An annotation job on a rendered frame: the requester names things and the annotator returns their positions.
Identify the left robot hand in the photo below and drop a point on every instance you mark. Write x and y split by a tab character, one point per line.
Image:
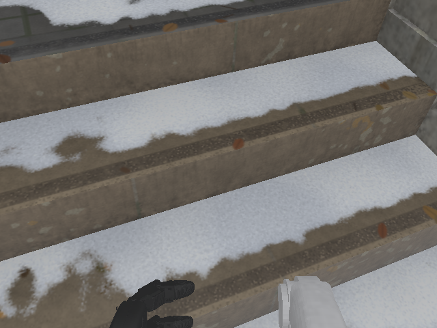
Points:
133	312

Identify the right robot thigh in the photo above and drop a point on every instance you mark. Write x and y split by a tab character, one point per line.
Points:
308	302

